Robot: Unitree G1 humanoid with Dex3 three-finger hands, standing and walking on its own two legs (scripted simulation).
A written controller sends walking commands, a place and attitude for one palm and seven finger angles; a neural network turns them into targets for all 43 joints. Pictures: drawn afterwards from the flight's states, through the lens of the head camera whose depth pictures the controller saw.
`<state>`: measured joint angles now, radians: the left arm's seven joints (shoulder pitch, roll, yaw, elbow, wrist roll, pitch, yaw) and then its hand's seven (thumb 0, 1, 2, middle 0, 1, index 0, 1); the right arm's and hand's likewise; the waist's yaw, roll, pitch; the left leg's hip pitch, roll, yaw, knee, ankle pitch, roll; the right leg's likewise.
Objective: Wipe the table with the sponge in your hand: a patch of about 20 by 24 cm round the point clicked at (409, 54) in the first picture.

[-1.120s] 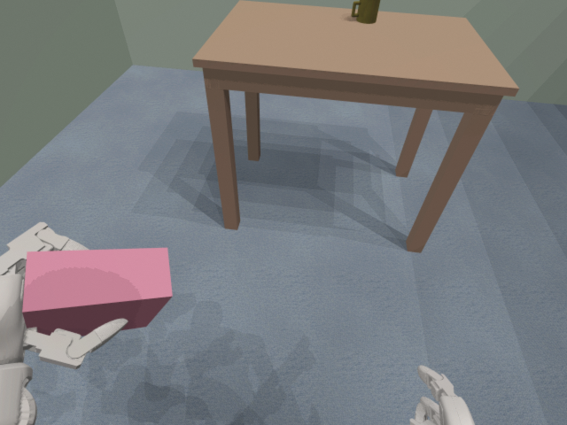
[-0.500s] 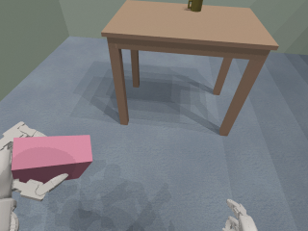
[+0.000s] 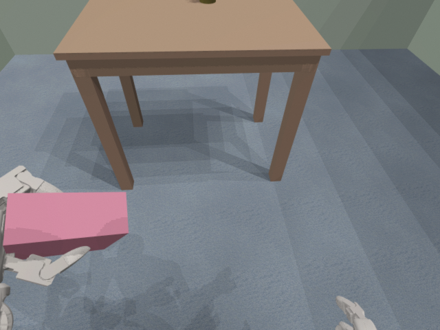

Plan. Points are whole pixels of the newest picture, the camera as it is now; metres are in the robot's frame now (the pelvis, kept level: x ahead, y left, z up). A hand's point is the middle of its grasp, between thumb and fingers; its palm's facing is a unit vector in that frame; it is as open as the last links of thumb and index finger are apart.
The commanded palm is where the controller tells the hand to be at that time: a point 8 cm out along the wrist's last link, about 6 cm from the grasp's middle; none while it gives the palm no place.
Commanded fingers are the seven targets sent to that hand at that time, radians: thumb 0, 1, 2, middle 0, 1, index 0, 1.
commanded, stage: walk to a spot facing it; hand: left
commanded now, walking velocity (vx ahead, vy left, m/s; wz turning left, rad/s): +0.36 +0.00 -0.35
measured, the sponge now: (83, 226) +0.22 +0.21 +0.15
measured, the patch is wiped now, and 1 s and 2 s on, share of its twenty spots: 0.00 0.00 0.00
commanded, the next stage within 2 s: take the last steps up to it in 0.68 s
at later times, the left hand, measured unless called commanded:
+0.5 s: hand (176, 128) +0.41 +0.11 +0.16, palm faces +0.18 -0.83 -0.52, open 9.7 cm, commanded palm +0.36 +0.18 +0.18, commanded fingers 0.00 0.10 1.30 -1.20 -1.60 -1.20 -1.60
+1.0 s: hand (209, 75) +0.56 +0.06 +0.19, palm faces +0.23 -0.86 -0.46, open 9.7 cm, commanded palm +0.52 +0.12 +0.18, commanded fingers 0.00 0.10 1.30 -1.20 -1.60 -1.20 -1.60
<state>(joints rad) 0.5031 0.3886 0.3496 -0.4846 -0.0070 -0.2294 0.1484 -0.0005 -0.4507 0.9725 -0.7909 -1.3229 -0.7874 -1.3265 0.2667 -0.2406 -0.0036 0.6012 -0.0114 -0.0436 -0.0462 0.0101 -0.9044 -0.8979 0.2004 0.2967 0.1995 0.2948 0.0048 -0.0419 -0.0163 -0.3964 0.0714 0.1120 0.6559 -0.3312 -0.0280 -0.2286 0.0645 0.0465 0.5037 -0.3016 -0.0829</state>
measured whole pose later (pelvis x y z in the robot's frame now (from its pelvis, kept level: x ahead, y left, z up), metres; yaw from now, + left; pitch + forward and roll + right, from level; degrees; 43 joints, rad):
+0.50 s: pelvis +0.15 -0.07 -0.02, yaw -11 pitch +1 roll +1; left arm 0.49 0.38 0.38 -0.55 0.00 -0.22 0.14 0.00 -0.45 0.97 -0.79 -1.32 -0.79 -1.33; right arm 0.17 -0.21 0.00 0.65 -0.01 -0.03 -0.03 0.01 -0.90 -0.90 0.20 0.30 0.20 0.30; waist -0.02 0.04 0.10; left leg -0.54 0.12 0.05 1.33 -0.44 -0.04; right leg -0.33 -0.02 -0.17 0.66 -0.36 -0.08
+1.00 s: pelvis +0.30 -0.12 -0.01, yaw -12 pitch -1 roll +0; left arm 0.47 0.40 0.39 -0.57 -0.02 -0.24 0.14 0.00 -0.45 0.98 -0.79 -1.32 -0.79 -1.33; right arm 0.19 -0.10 0.03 0.57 0.00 -0.10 -0.03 0.01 -0.90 -0.90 0.20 0.30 0.20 0.29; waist 0.01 0.01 0.06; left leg -0.35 0.14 0.15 0.61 -0.24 -0.02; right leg -0.41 -0.08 -0.10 0.84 -0.44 0.02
